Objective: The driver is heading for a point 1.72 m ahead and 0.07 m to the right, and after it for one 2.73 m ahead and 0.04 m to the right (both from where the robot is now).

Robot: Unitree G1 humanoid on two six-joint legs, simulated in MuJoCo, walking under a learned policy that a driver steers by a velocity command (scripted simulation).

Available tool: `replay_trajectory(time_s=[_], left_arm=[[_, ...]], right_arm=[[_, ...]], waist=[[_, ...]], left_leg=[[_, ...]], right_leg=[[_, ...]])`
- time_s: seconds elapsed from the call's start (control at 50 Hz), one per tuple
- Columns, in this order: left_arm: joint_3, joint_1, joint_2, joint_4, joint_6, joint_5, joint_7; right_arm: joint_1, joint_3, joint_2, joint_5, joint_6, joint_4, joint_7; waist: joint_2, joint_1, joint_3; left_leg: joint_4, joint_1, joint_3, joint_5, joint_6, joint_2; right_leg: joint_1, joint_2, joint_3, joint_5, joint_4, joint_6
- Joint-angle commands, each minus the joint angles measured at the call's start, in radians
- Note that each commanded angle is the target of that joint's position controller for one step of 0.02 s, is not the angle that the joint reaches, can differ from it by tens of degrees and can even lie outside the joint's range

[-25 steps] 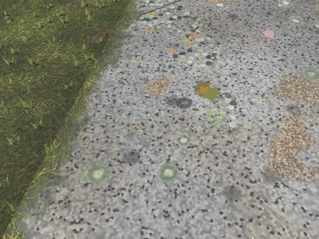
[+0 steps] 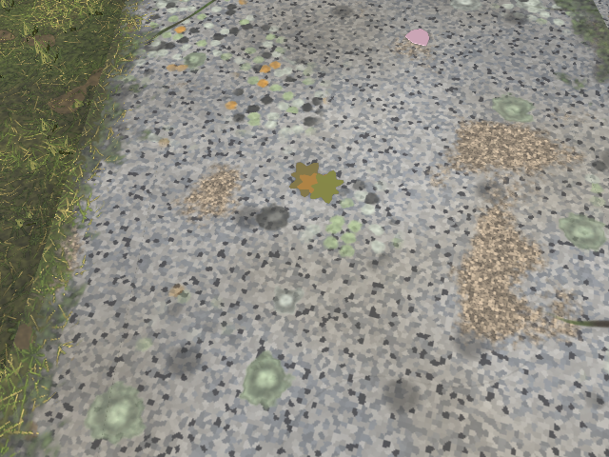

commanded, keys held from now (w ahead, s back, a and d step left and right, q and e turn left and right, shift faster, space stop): e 0.04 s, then w+e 0.34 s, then w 0.56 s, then no key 0.06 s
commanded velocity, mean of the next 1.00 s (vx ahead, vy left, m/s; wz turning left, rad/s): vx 0.37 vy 0.00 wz -0.36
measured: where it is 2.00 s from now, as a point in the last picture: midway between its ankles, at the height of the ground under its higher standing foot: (420, 418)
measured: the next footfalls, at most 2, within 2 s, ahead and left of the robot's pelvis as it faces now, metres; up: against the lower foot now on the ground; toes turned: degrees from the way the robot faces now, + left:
left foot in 0.14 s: +0.11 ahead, +0.15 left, +0.00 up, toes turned -11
right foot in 0.60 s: +0.25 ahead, -0.19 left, +0.00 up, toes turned -20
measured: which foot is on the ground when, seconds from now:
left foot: up 0.00-0.12, down 0.14-0.62, up 0.64-1.00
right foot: down 0.00-0.14, up 0.16-0.58, down 0.60-1.00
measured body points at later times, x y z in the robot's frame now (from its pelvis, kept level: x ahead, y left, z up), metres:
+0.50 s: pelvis +0.13 +0.00 +0.01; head +0.15 +0.01 +0.46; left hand +0.40 +0.18 -0.07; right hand +0.06 -0.28 -0.11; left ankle +0.07 +0.16 -0.74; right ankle +0.19 -0.18 -0.69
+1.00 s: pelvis +0.35 -0.12 +0.00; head +0.38 -0.14 +0.45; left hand +0.47 +0.14 -0.11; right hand +0.47 -0.42 -0.09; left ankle +0.59 -0.06 -0.69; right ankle +0.21 -0.18 -0.74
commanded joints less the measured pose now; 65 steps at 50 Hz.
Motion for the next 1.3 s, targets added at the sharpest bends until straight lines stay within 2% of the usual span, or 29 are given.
replay_trajectory(time_s=[0.02, 0.12, 0.14, 0.16, 0.18, 0.22, 0.28, 0.4, 0.5, 0.54, 0.58, 0.6, 0.62, 0.64, 0.66, 0.68, 0.7, 0.74, 0.8, 0.96, 1.04, 1.08, 1.1, 1.12, 1.14, 1.16, 1.2, 1.24, 1.3], left_arm=[[0.047, -0.037, 0.161, -0.083, -0.001, 0.001, 0.01], [0.037, -0.042, 0.139, -0.086, 0.009, -0.014, 0.005], [0.026, -0.024, 0.106, -0.083, 0.007, -0.015, 0.006], [0.01, -0.001, 0.045, -0.09, 0.003, -0.014, 0.006], [0.019, -0.043, 0.085, -0.138, -0.017, -0.019, 0.001], [0.046, -0.035, 0.166, -0.105, -0.026, -0.008, -0.006], [0.035, -0.028, 0.11, -0.089, -0.028, -0.009, -0.022], [0.008, -0.13, 0.045, -0.13, -0.046, -0.018, -0.043], [-0.01, -0.186, 0.025, -0.139, -0.064, -0.021, -0.066], [-0.005, -0.176, 0.044, -0.14, -0.067, -0.023, -0.07], [0.027, -0.001, 0.096, -0.085, -0.066, -0.018, -0.062], [0.054, 0.149, 0.149, -0.044, -0.06, -0.015, -0.05], [0.075, 0.276, 0.267, -0.034, -0.055, -0.001, -0.033], [0.062, 0.293, 0.246, -0.03, -0.063, -0.009, -0.035], [0.04, 0.237, 0.188, -0.025, -0.076, -0.006, -0.041], [0.027, 0.187, 0.148, -0.021, -0.081, -0.008, -0.044], [0.016, 0.13, 0.118, -0.019, -0.085, -0.007, -0.047], [0.005, 0.057, 0.08, -0.023, -0.096, 0.005, -0.049], [0.009, 0.051, 0.091, 0.004, -0.118, 0.003, -0.043], [0.023, 0.172, 0.138, 0.106, -0.109, -0.015, -0.019], [0.029, 0.174, 0.153, 0.141, -0.085, -0.009, -0.006], [0.023, 0.146, 0.145, 0.136, -0.074, -0.008, -0.002], [0.002, 0.208, 0.087, 0.118, -0.076, 0.02, -0.001], [-0.033, 0.395, -0.016, 0.149, -0.081, 0.016, -0.013], [-0.01, 0.371, 0.091, 0.19, -0.08, -0.007, -0.016], [0.003, 0.25, 0.132, 0.154, -0.073, -0.031, -0.015], [0.001, 0.134, 0.11, 0.128, -0.047, -0.01, 0.004], [-0.004, 0.167, 0.068, 0.137, -0.017, 0.0, 0.013], [-0.014, 0.156, 0.04, 0.136, -0.009, 0.012, 0.029]], right_arm=[[0.021, -0.023, -0.085, 0.005, -0.01, -0.055, 0.002], [0.08, -0.036, -0.092, 0.022, -0.042, -0.047, 0.022], [0.13, -0.049, -0.128, 0.015, -0.046, -0.038, 0.019], [0.195, -0.062, -0.195, -0.007, -0.043, -0.032, 0.012], [0.217, -0.077, -0.245, -0.034, -0.049, -0.015, 0.024], [0.118, -0.055, -0.147, -0.003, -0.06, -0.052, 0.013], [0.15, -0.04, -0.113, 0.006, -0.062, -0.048, -0.002], [0.236, -0.047, -0.14, -0.002, -0.071, -0.021, 0.008], [0.271, -0.058, -0.186, 0.029, -0.069, 0.019, 0.03], [0.282, -0.064, -0.205, 0.044, -0.063, 0.038, 0.036], [0.269, -0.057, -0.195, 0.05, -0.059, 0.052, 0.037], [0.282, -0.04, -0.155, 0.038, -0.066, 0.05, 0.035], [0.301, -0.003, -0.061, -0.001, -0.082, -0.015, 0.04], [0.285, -0.002, -0.067, 0.012, -0.105, -0.009, 0.038], [0.229, -0.027, -0.145, 0.046, -0.115, -0.025, 0.044], [0.183, -0.024, -0.141, 0.053, -0.118, -0.035, 0.045], [0.167, -0.024, -0.128, 0.033, -0.117, -0.03, 0.042], [0.205, -0.025, -0.107, 0.019, -0.099, -0.013, 0.045], [0.196, -0.019, -0.072, 0.014, -0.077, -0.009, 0.047], [-0.08, 0.007, -0.03, 0.019, -0.098, -0.09, 0.078], [-0.03, -0.012, -0.072, 0.0, -0.107, -0.087, 0.093], [0.154, -0.038, -0.126, -0.013, -0.109, -0.034, 0.08], [0.248, -0.048, -0.199, -0.032, -0.108, -0.025, 0.07], [0.267, -0.043, -0.211, -0.031, -0.097, -0.016, 0.069], [0.301, -0.033, -0.144, -0.002, -0.084, -0.016, 0.073], [0.209, -0.025, -0.124, 0.008, -0.077, -0.027, 0.072], [0.069, 0.0, -0.052, 0.002, -0.068, -0.034, 0.064], [0.014, 0.0, -0.051, -0.018, -0.063, -0.024, 0.064], [0.0, -0.023, -0.116, -0.012, -0.054, -0.017, 0.056]], waist=[[-0.148, -0.02, -0.159], [-0.167, -0.057, -0.15], [-0.108, -0.073, -0.148], [0.082, -0.069, -0.169], [0.261, -0.071, -0.08], [0.162, -0.05, -0.022], [0.127, -0.07, -0.019], [0.117, -0.124, 0.0], [0.12, -0.129, 0.036], [0.129, -0.105, 0.041], [0.093, 0.011, -0.061], [0.051, 0.082, -0.172], [-0.206, 0.099, -0.325], [-0.263, 0.098, -0.417], [-0.192, 0.093, -0.287], [-0.166, 0.068, -0.193], [-0.115, 0.037, -0.124], [-0.14, -0.026, -0.077], [-0.091, -0.053, -0.045], [-0.059, 0.031, 0.049], [-0.093, -0.016, -0.023], [-0.078, -0.116, -0.154], [0.048, -0.115, -0.309], [0.277, -0.048, -0.482], [0.166, -0.109, -0.556], [0.113, -0.102, -0.395], [0.034, -0.051, -0.202], [0.096, 0.004, -0.156], [0.116, 0.006, -0.166]], left_leg=[[-0.084, 0.1, 0.01, 0.021, 0.0, -0.027], [-0.409, 0.33, 0.05, 0.058, 0.063, -0.042], [-0.487, 0.461, -0.015, 0.028, 0.108, 0.052], [-0.56, 0.586, -0.244, -0.161, 0.202, 0.259], [-0.668, 0.534, -0.525, -0.327, 0.308, 0.378], [-0.661, 0.509, -0.376, -0.309, 0.269, 0.313], [-0.678, 0.523, -0.184, -0.134, 0.227, 0.247], [-0.716, 0.541, 0.018, 0.067, 0.247, 0.239], [-0.713, 0.484, 0.101, 0.134, 0.247, 0.255], [-0.682, 0.502, 0.097, 0.213, 0.244, 0.285], [-0.466, 0.472, 0.174, 0.56, 0.205, 0.246], [-0.243, 0.365, 0.238, 0.575, 0.163, 0.197], [0.167, -0.018, 0.275, 0.177, 0.077, 0.079], [0.374, -0.157, 0.104, -0.266, 0.069, -0.005], [0.444, -0.245, 0.06, -0.214, 0.084, 0.054], [0.419, -0.249, 0.081, -0.131, 0.104, 0.095], [0.357, -0.22, 0.086, -0.053, 0.105, 0.123], [0.284, -0.112, 0.076, 0.051, 0.095, 0.149], [0.197, -0.117, 0.085, 0.143, 0.065, 0.141], [-0.29, -0.05, 0.116, 0.457, 0.081, 0.063], [-0.363, 0.064, 0.12, 0.38, 0.136, 0.009], [-0.41, 0.339, 0.16, 0.487, 0.176, -0.026], [-0.301, 0.658, 0.002, 0.904, 0.248, 0.152], [-0.314, 0.961, -0.364, 1.048, 0.453, 0.415], [-0.38, 0.935, -0.428, 0.871, 0.451, 0.382], [-0.423, 0.806, -0.299, 0.738, 0.406, 0.344], [-0.503, 0.513, -0.169, 0.607, 0.352, 0.27], [-0.572, 0.31, -0.093, 0.528, 0.327, 0.206], [-0.585, 0.256, -0.067, 0.526, 0.344, 0.189]], right_leg=[[0.091, -0.234, 0.299, -0.064, -0.14, -0.143], [0.044, -0.187, 0.378, -0.37, -0.099, -0.105], [-0.06, -0.133, 0.331, -0.478, -0.006, -0.059], [-0.225, -0.019, 0.139, -0.535, 0.258, 0.008], [-0.415, 0.004, 0.047, -0.465, 0.426, 0.025], [-0.444, -0.085, 0.042, -0.299, 0.561, 0.065], [-0.447, -0.127, -0.015, -0.166, 0.66, 0.106], [-0.405, -0.174, -0.07, -0.028, 0.469, 0.131], [-0.196, -0.161, -0.147, -0.053, 0.206, 0.085], [-0.121, -0.146, -0.163, -0.095, 0.132, 0.045], [0.169, -0.088, -0.203, -0.039, 0.019, -0.012], [0.418, -0.109, -0.157, -0.029, 0.034, -0.039], [0.781, -0.395, 0.3, -0.139, 0.002, -0.172], [0.784, -0.509, 0.625, -0.217, -0.162, -0.258], [0.686, -0.483, 0.497, -0.243, -0.175, -0.222], [0.566, -0.436, 0.361, -0.208, -0.177, -0.193], [0.447, -0.39, 0.27, -0.15, -0.205, -0.175], [0.298, -0.338, 0.17, -0.03, -0.272, -0.163], [0.247, -0.328, 0.081, 0.126, -0.324, -0.179], [0.282, -0.314, -0.038, 0.156, -0.335, -0.127], [0.411, -0.332, -0.036, 0.452, -0.166, -0.068], [0.394, -0.252, -0.077, 0.622, 0.097, -0.008], [0.198, -0.183, -0.098, 0.318, 0.369, 0.042], [-0.095, -0.03, -0.068, -0.539, 0.758, 0.113], [-0.119, -0.034, 0.074, -0.586, 0.855, 0.115], [-0.193, -0.09, 0.042, -0.534, 0.857, 0.114], [-0.164, -0.173, -0.015, -0.41, 0.718, 0.126], [0.003, -0.19, -0.045, -0.349, 0.558, 0.134], [0.084, -0.164, -0.078, -0.323, 0.37, 0.141]])
Velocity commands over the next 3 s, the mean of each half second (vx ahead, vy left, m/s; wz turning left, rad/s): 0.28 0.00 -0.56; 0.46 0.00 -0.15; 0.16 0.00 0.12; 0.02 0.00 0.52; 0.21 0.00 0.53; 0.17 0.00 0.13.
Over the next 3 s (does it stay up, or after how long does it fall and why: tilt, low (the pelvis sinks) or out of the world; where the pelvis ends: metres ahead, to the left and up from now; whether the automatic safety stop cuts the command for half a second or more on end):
stays up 0.72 -0.06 0.00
